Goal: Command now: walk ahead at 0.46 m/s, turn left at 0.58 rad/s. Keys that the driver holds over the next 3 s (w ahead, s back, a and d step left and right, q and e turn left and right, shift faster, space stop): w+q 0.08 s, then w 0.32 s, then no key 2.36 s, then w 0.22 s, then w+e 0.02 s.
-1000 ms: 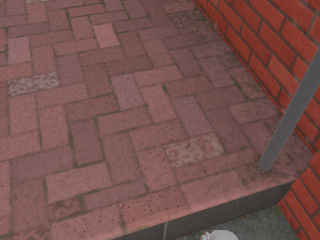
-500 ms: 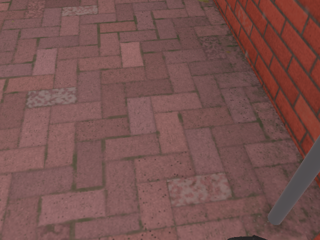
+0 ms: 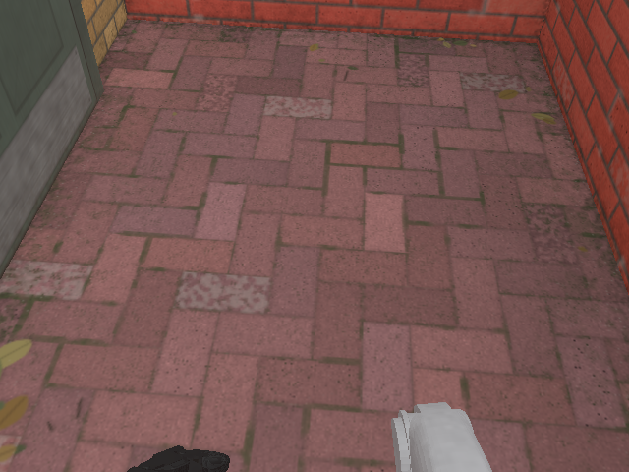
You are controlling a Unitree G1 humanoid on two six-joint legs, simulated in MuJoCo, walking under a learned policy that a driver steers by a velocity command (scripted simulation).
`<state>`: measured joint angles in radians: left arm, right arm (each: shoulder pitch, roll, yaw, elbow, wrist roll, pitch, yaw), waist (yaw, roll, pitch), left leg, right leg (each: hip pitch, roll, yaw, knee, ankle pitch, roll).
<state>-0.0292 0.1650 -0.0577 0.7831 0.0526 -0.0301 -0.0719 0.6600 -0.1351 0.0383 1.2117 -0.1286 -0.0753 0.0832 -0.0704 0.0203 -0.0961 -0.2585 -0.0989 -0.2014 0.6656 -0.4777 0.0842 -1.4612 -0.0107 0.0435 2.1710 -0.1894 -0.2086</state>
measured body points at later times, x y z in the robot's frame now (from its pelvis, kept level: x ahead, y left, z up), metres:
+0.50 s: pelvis +0.27 -0.02 +0.19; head +0.28 -0.01 +0.64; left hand +0.22 +0.17 +0.04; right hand +0.54 -0.20 +0.12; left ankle +0.42 +0.15 -0.44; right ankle +0.20 -0.14 -0.53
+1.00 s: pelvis +0.40 +0.02 +0.19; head +0.42 +0.02 +0.64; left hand +0.44 +0.27 +0.06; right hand +0.62 -0.17 +0.08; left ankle +0.47 +0.15 -0.53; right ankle +0.39 -0.12 -0.54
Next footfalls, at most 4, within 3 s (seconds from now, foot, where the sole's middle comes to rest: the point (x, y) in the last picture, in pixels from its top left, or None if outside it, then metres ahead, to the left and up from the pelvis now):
0.14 right None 0.24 -0.14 -0.57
0.62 left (218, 451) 0.51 0.16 -0.57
0.90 right None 0.43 -0.12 -0.57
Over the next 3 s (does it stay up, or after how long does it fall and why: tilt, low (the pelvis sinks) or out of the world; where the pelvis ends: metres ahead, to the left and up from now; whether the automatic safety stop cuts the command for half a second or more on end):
stays up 0.49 0.04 0.20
